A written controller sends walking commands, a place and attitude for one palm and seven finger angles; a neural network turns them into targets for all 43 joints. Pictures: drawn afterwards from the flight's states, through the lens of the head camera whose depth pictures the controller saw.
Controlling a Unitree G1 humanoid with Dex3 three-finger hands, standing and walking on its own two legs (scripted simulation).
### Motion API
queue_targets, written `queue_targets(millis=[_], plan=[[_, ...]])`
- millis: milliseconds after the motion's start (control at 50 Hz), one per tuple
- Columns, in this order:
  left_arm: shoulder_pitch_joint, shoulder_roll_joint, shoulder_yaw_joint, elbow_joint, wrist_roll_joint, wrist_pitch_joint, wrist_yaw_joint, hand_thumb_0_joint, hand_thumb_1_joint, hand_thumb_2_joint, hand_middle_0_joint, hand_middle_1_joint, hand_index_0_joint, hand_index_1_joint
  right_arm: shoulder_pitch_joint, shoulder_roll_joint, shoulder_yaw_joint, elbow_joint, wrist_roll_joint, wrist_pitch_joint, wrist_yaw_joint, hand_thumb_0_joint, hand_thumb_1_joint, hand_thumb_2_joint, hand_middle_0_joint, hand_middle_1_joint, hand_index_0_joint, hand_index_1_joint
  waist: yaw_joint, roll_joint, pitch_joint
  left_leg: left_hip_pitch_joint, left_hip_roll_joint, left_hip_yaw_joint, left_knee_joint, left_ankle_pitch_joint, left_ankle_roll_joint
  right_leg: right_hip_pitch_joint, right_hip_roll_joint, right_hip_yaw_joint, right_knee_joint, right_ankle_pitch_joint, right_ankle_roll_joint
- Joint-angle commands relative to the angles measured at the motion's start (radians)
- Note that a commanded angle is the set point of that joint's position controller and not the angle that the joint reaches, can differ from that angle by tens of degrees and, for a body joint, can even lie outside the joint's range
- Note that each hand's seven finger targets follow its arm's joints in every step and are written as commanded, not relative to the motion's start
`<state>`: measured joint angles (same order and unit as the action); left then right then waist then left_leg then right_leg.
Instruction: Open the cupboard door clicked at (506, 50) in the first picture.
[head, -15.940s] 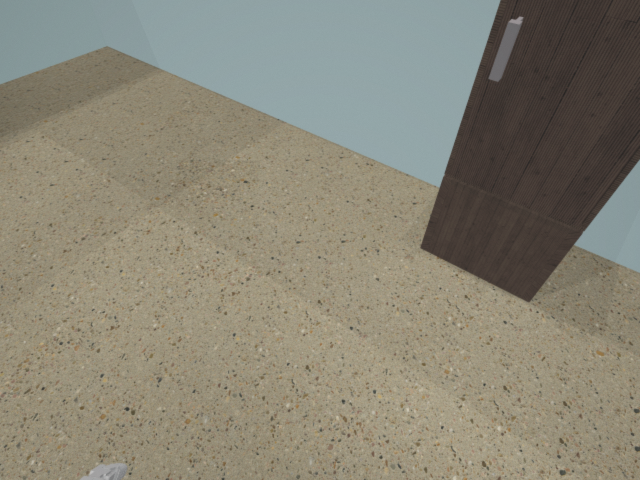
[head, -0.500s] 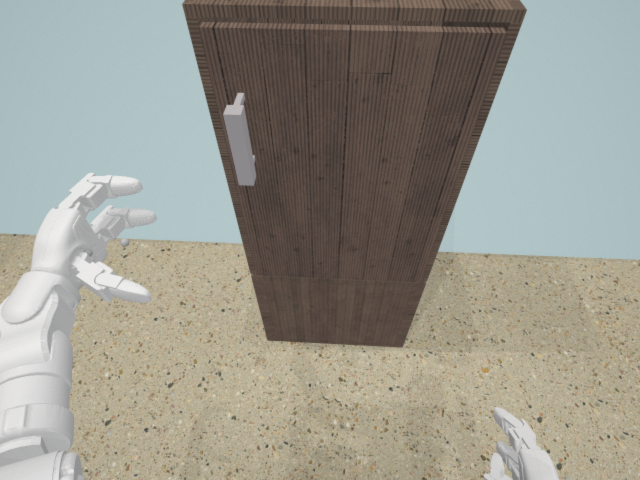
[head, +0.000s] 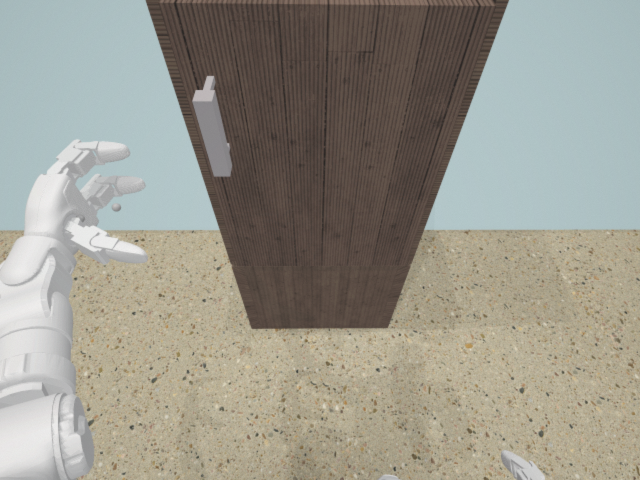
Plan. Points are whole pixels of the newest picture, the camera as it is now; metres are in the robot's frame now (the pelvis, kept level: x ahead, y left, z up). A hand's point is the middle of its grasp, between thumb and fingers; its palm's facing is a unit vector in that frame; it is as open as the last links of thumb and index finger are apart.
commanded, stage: move the hooked fingers beside the handle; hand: left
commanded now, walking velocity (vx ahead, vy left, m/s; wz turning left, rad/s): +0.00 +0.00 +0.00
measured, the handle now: (216, 127) +0.58 +0.17 +0.10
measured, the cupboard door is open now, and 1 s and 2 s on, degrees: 0 0 0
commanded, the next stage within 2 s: slide the fingers in behind the handle in 1.60 s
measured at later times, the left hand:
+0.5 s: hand (156, 165) +0.47 +0.23 +0.12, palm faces +0.01 -1.00 -0.02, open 14.0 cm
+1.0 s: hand (170, 145) +0.52 +0.23 +0.11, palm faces +0.00 -1.00 -0.01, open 14.0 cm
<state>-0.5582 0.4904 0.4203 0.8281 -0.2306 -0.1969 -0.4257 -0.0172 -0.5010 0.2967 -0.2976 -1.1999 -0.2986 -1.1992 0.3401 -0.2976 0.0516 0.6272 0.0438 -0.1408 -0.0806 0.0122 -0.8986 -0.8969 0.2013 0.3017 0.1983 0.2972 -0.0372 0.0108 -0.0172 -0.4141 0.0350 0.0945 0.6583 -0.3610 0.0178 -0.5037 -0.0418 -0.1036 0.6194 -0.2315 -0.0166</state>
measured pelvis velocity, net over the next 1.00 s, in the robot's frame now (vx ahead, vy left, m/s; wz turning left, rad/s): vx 0.01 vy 0.01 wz -0.03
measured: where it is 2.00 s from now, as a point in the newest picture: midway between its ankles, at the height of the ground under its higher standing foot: outside the picture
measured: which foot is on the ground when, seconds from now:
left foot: down 0.00-1.00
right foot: down 0.00-1.00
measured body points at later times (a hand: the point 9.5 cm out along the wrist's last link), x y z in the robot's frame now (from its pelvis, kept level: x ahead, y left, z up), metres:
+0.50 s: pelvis +0.00 +0.00 -0.01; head +0.09 +0.01 +0.44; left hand +0.47 +0.28 +0.12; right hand +0.04 -0.27 -0.12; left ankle -0.02 +0.10 -0.72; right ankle +0.05 -0.11 -0.72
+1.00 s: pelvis +0.01 +0.01 -0.01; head +0.12 +0.01 +0.42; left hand +0.52 +0.28 +0.11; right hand -0.01 -0.26 -0.12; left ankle -0.02 +0.10 -0.72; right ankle +0.05 -0.11 -0.72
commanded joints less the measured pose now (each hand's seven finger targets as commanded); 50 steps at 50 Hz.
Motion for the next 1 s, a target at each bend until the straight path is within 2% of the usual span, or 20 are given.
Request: queue_targets(millis=[0, 40, 60, 80, 140, 240, 280, 340, 380, 420, 460, 500, 540, 580, 660, 720, 780, 800, 920, 980], plan=[[-0.472, 0.269, 0.021, -0.151, -0.016, -0.078, -0.005, 0.0, -0.5, 0.3, -0.3, -1.2, -0.3, -1.2, 0.042, -0.157, -0.058, -0.095, 0.001, -0.029, -0.011, 0.0, -0.9, -0.9, 0.2, 0.3, 0.2, 0.3, -0.023, 0.05, -0.332, 0.022, -0.023, -0.09, -0.095, 0.247, 0.0, 0.214, 0.036, 0.076, -0.034, 0.203, -0.011], [-0.508, 0.256, 0.006, -0.1, -0.012, -0.075, -0.001, 0.0, -0.5, 0.3, -0.3, -1.2, -0.3, -1.2, 0.054, -0.161, -0.057, -0.089, -0.002, -0.02, -0.008, 0.0, -0.9, -0.9, 0.2, 0.3, 0.2, 0.3, -0.032, 0.035, -0.321, 0.012, -0.023, -0.093, -0.088, 0.25, 0.002, 0.197, 0.038, 0.075, -0.029, 0.202, -0.012], [-0.509, 0.299, 0.039, -0.084, -0.004, -0.076, 0.007, 0.0, -0.5, 0.3, -0.3, -1.2, -0.3, -1.2, 0.061, -0.165, -0.06, -0.086, -0.003, -0.015, -0.006, 0.0, -0.9, -0.9, 0.2, 0.3, 0.2, 0.3, -0.023, 0.016, -0.338, -0.001, -0.022, -0.096, -0.087, 0.248, 0.001, 0.208, 0.037, 0.075, -0.025, 0.203, -0.01], [-0.534, 0.284, 0.019, -0.09, 0.005, -0.081, 0.011, 0.0, -0.5, 0.3, -0.3, -1.2, -0.3, -1.2, 0.062, -0.162, -0.059, -0.09, -0.005, -0.01, -0.003, 0.0, -0.9, -0.9, 0.2, 0.3, 0.2, 0.3, -0.026, 0.054, -0.356, 0.008, -0.025, -0.094, -0.084, 0.263, 0.0, 0.207, 0.036, 0.078, -0.019, 0.216, -0.011], [-0.533, 0.289, 0.028, -0.081, 0.012, -0.096, 0.024, 0.0, -0.5, 0.3, -0.3, -1.2, -0.3, -1.2, 0.077, -0.161, -0.06, -0.096, -0.01, 0.004, 0.006, 0.0, -0.9, -0.9, 0.2, 0.3, 0.2, 0.3, -0.019, 0.056, -0.38, 0.014, -0.021, -0.095, -0.071, 0.318, -0.003, 0.211, 0.041, 0.074, -0.003, 0.253, -0.015], [-0.592, 0.323, 0.049, -0.033, 0.027, -0.119, 0.047, 0.0, -0.5, 0.3, -0.3, -1.2, -0.3, -1.2, 0.102, -0.165, -0.064, -0.091, -0.012, 0.029, 0.011, 0.0, -0.9, -0.9, 0.2, 0.3, 0.2, 0.3, -0.032, 0.017, -0.399, -0.005, -0.016, -0.097, -0.062, 0.309, 0.002, 0.207, 0.045, 0.076, 0.003, 0.253, -0.009], [-0.643, 0.299, 0.019, -0.024, 0.043, -0.127, 0.051, 0.0, -0.5, 0.3, -0.3, -1.2, -0.3, -1.2, 0.107, -0.159, -0.063, -0.084, -0.013, 0.035, 0.014, 0.0, -0.9, -0.9, 0.2, 0.3, 0.2, 0.3, -0.042, 0.083, -0.395, 0.001, -0.019, -0.095, -0.062, 0.305, -0.002, 0.181, 0.043, 0.077, 0.002, 0.243, -0.009], [-0.695, 0.314, 0.018, 0.04, 0.055, -0.131, 0.06, 0.0, -0.5, 0.3, -0.3, -1.2, -0.3, -1.2, 0.126, -0.164, -0.06, -0.072, -0.016, 0.048, 0.013, 0.0, -0.9, -0.9, 0.2, 0.3, 0.2, 0.3, -0.066, 0.051, -0.362, -0.032, -0.019, -0.098, -0.056, 0.272, 0.004, 0.161, 0.046, 0.076, 0.001, 0.226, -0.008], [-0.741, 0.36, 0.044, 0.063, 0.066, -0.14, 0.064, 0.0, -0.5, 0.3, -0.3, -1.2, -0.3, -1.2, 0.144, -0.17, -0.063, -0.06, -0.018, 0.054, 0.011, 0.0, -0.9, -0.9, 0.2, 0.3, 0.2, 0.3, -0.075, 0.041, -0.396, -0.04, -0.018, -0.102, -0.051, 0.26, 0.005, 0.168, 0.045, 0.081, 0.003, 0.223, -0.004], [-0.747, 0.364, 0.045, 0.06, 0.074, -0.154, 0.064, 0.0, -0.5, 0.3, -0.3, -1.2, -0.3, -1.2, 0.153, -0.167, -0.065, -0.062, -0.021, 0.058, 0.013, 0.0, -0.9, -0.9, 0.2, 0.3, 0.2, 0.3, -0.068, 0.068, -0.445, -0.03, -0.02, -0.1, -0.042, 0.279, 0.003, 0.18, 0.045, 0.085, 0.012, 0.24, -0.005], [-0.776, 0.334, 0.019, 0.081, 0.07, -0.159, 0.061, 0.0, -0.5, 0.3, -0.3, -1.2, -0.3, -1.2, 0.162, -0.165, -0.063, -0.056, -0.023, 0.065, 0.016, 0.0, -0.9, -0.9, 0.2, 0.3, 0.2, 0.3, -0.085, 0.092, -0.439, -0.019, -0.017, -0.1, -0.032, 0.299, 0.002, 0.151, 0.05, 0.082, 0.014, 0.247, -0.005], [-0.756, 0.386, 0.058, 0.157, 0.078, -0.149, 0.063, 0.0, -0.5, 0.3, -0.3, -1.2, -0.3, -1.2, 0.181, -0.176, -0.064, -0.049, -0.024, 0.077, 0.017, 0.0, -0.9, -0.9, 0.2, 0.3, 0.2, 0.3, -0.087, 0.025, -0.41, -0.074, -0.016, -0.099, -0.032, 0.274, 0.008, 0.166, 0.05, 0.085, 0.014, 0.25, -0.002], [-0.795, 0.376, 0.042, 0.158, 0.086, -0.147, 0.059, 0.0, -0.5, 0.3, -0.3, -1.2, -0.3, -1.2, 0.19, -0.176, -0.063, -0.054, -0.028, 0.084, 0.018, 0.0, -0.9, -0.9, 0.2, 0.3, 0.2, 0.3, -0.096, 0.044, -0.418, -0.084, -0.019, -0.097, -0.028, 0.275, 0.011, 0.167, 0.049, 0.087, 0.019, 0.261, -0.004], [-0.796, 0.442, 0.084, 0.164, 0.095, -0.148, 0.058, 0.0, -0.5, 0.3, -0.3, -1.2, -0.3, -1.2, 0.206, -0.183, -0.067, -0.053, -0.029, 0.094, 0.02, 0.0, -0.9, -0.9, 0.2, 0.3, 0.2, 0.3, -0.09, 0.05, -0.455, -0.097, -0.018, -0.092, -0.017, 0.287, 0.012, 0.187, 0.048, 0.096, 0.024, 0.286, -0.001], [-0.825, 0.442, 0.076, 0.133, 0.101, -0.163, 0.055, 0.0, -0.5, 0.3, -0.3, -1.2, -0.3, -1.2, 0.22, -0.178, -0.069, -0.063, -0.033, 0.114, 0.026, 0.0, -0.9, -0.9, 0.2, 0.3, 0.2, 0.3, -0.095, 0.105, -0.502, -0.062, -0.016, -0.093, -0.004, 0.343, 0.008, 0.175, 0.054, 0.092, 0.034, 0.319, -0.004], [-0.863, 0.418, 0.048, 0.204, 0.108, -0.145, 0.058, 0.0, -0.5, 0.3, -0.3, -1.2, -0.3, -1.2, 0.233, -0.184, -0.066, -0.054, -0.033, 0.125, 0.026, 0.0, -0.9, -0.9, 0.2, 0.3, 0.2, 0.3, -0.128, 0.068, -0.418, -0.108, -0.014, -0.095, -0.008, 0.272, 0.013, 0.129, 0.055, 0.089, 0.019, 0.267, 0.002], [-0.885, 0.477, 0.089, 0.195, 0.12, -0.151, 0.066, 0.0, -0.5, 0.3, -0.3, -1.2, -0.3, -1.2, 0.255, -0.189, -0.07, -0.051, -0.039, 0.133, 0.024, 0.0, -0.9, -0.9, 0.2, 0.3, 0.2, 0.3, -0.12, 0.093, -0.493, -0.082, -0.013, -0.1, 0.006, 0.321, 0.011, 0.141, 0.057, 0.091, 0.03, 0.296, -0.002], [-0.882, 0.453, 0.073, 0.172, 0.119, -0.156, 0.065, 0.0, -0.5, 0.3, -0.3, -1.2, -0.3, -1.2, 0.255, -0.184, -0.07, -0.057, -0.041, 0.135, 0.029, 0.0, -0.9, -0.9, 0.2, 0.3, 0.2, 0.3, -0.118, 0.122, -0.514, -0.067, -0.014, -0.097, 0.009, 0.335, 0.009, 0.143, 0.058, 0.093, 0.032, 0.305, -0.002], [-0.798, 0.427, 0.075, 0.197, 0.11, -0.144, 0.064, 0.0, -0.5, 0.3, -0.3, -1.2, -0.3, -1.2, 0.258, -0.185, -0.073, -0.07, -0.041, 0.158, 0.038, 0.0, -0.9, -0.9, 0.2, 0.3, 0.2, 0.3, -0.11, 0.074, -0.471, -0.079, -0.006, -0.096, 0.01, 0.345, 0.01, 0.118, 0.064, 0.08, 0.032, 0.301, -0.002], [-0.832, 0.443, 0.082, 0.15, 0.116, -0.154, 0.074, 0.0, -0.5, 0.3, -0.3, -1.2, -0.3, -1.2, 0.256, -0.182, -0.072, -0.077, -0.043, 0.164, 0.037, 0.0, -0.9, -0.9, 0.2, 0.3, 0.2, 0.3, -0.107, 0.116, -0.497, -0.06, -0.007, -0.097, 0.013, 0.365, 0.008, 0.118, 0.064, 0.081, 0.04, 0.312, -0.004]])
